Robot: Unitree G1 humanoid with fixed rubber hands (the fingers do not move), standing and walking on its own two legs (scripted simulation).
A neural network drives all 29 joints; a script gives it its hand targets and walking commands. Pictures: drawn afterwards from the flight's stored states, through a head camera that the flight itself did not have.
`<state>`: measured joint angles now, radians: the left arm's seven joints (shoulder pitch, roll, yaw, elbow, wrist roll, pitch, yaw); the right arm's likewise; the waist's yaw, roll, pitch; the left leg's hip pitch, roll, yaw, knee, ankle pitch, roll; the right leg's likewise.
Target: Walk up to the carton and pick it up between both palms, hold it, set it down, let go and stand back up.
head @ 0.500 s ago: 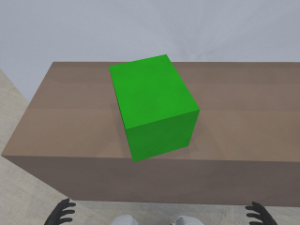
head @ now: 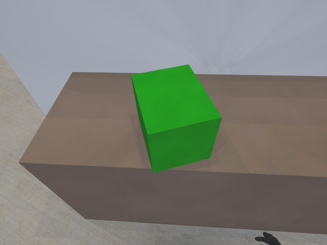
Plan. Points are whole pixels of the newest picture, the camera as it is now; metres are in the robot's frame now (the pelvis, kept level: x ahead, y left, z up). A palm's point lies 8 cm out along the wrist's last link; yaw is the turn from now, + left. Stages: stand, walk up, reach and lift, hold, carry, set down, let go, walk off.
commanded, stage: walk up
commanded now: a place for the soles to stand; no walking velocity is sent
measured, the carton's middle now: (171, 117) +0.47 +0.01 +0.01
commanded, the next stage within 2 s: reach and lift in 0.96 s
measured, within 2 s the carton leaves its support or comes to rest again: neither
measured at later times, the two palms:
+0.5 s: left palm out of the picture +0.13 +0.24 -0.10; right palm out of the picture +0.09 -0.28 -0.11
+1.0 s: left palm out of the picture +0.14 +0.24 -0.11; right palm out of the picture +0.06 -0.28 -0.11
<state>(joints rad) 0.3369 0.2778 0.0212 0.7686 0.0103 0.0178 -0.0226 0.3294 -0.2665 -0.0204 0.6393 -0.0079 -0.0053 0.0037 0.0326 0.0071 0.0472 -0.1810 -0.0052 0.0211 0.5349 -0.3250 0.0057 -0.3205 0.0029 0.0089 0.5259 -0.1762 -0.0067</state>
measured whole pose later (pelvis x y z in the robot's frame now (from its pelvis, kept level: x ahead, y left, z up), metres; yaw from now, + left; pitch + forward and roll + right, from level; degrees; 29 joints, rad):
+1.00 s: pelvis +0.02 -0.01 -0.01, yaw -6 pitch -1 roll +1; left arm 0.27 0.27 0.01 0.70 0.01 0.06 -0.01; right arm 0.34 -0.29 -0.03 0.69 -0.03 -0.02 0.01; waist -0.01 0.00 0.03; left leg -0.17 0.05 0.10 0.57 -0.40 -0.01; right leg -0.36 0.07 0.08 0.61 -0.23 -0.03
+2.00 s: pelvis +0.02 -0.02 +0.01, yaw -1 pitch -3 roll +0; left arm 0.31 0.07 -0.04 0.27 0.04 0.07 0.18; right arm 0.26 -0.35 -0.05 0.61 0.17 -0.22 0.19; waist 0.03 -0.01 0.05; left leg -0.02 0.04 0.03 0.36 -0.28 -0.03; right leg -0.18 0.03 -0.02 0.37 -0.14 -0.04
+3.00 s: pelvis +0.02 -0.03 +0.01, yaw +0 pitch -1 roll +0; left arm 0.16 -0.05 -0.06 -0.03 0.06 0.14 0.29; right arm 0.04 -0.42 0.03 0.49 0.39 -0.22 0.21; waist 0.05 -0.03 0.03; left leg -0.07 0.05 0.01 0.35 -0.26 -0.05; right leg -0.22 0.04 -0.02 0.37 -0.14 -0.05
